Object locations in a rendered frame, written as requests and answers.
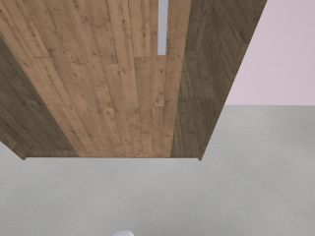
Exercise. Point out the handle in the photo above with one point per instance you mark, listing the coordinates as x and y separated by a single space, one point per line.
162 26

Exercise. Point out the wardrobe door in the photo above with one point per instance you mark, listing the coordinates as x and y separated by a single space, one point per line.
95 65
23 114

